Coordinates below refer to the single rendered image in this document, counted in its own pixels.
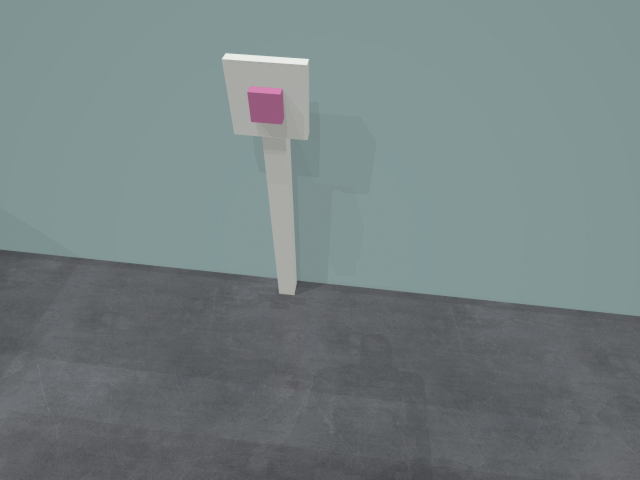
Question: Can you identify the panel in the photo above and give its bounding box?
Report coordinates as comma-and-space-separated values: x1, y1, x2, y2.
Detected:
222, 53, 309, 295

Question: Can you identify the button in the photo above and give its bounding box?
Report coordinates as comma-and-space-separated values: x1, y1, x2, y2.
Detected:
247, 86, 284, 124

